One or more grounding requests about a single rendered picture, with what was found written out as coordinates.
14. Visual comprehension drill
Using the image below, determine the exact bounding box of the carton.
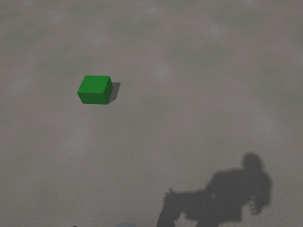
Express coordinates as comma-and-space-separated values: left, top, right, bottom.
77, 76, 114, 105

